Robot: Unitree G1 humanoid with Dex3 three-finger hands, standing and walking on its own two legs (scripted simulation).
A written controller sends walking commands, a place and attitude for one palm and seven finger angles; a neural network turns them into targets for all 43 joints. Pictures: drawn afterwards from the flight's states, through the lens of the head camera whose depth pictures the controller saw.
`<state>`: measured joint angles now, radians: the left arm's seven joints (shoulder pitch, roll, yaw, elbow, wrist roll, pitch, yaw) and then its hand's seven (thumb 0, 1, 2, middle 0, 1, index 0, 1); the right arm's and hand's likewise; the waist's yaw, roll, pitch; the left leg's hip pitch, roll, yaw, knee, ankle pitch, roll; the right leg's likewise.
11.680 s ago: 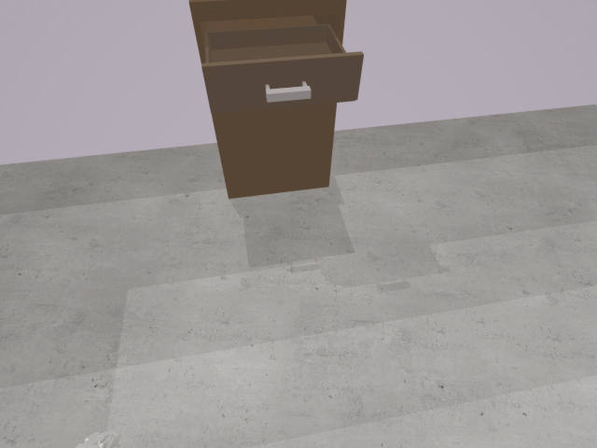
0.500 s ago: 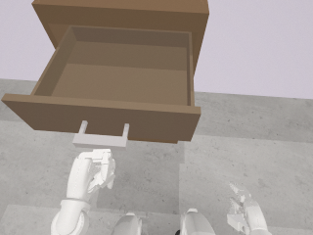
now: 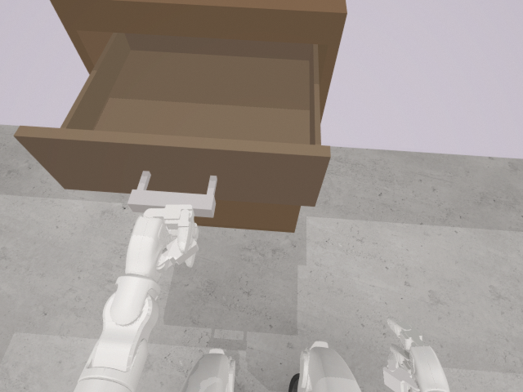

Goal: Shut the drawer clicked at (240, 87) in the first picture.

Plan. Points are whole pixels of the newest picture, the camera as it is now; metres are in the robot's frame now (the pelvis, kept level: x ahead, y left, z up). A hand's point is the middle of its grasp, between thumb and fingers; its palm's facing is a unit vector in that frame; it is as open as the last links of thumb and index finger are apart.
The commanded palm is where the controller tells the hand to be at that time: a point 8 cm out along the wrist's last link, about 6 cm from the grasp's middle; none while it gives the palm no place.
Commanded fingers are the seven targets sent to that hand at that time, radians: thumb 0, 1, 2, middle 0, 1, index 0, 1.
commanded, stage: push the drawer shut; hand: left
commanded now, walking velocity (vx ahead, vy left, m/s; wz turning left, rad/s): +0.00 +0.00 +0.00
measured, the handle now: (176, 191) +0.40 +0.15 +0.05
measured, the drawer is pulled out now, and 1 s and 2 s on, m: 0.25 0.11 0.00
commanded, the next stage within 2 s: none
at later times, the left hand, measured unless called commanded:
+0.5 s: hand (201, 203) +0.38 +0.11 +0.04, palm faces -0.09 -1.00 -0.04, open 3.1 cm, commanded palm +0.37 +0.16 +0.05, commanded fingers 0.00 0.90 0.90 -1.40 -1.60 -1.40 -1.60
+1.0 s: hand (210, 164) +0.46 +0.10 +0.05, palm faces -0.06 -1.00 -0.05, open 3.2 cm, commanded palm +0.44 +0.15 +0.05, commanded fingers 0.00 0.90 0.90 -1.40 -1.60 -1.40 -1.60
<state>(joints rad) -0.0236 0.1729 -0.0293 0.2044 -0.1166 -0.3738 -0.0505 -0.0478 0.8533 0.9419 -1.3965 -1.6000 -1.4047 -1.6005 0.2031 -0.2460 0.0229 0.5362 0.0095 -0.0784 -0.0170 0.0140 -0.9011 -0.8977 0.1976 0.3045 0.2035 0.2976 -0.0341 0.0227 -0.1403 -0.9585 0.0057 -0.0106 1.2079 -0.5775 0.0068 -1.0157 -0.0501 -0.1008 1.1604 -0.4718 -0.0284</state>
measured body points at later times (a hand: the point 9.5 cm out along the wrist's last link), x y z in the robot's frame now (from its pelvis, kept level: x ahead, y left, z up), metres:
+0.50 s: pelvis +0.01 +0.01 +0.01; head +0.11 +0.00 +0.45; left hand +0.38 +0.16 +0.05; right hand +0.12 -0.25 -0.11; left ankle +0.00 +0.11 -0.64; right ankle +0.05 -0.11 -0.64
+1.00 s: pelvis +0.00 +0.00 +0.00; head +0.12 +0.00 +0.44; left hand +0.45 +0.15 +0.05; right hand +0.06 -0.26 -0.12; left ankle +0.00 +0.11 -0.64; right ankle +0.05 -0.11 -0.64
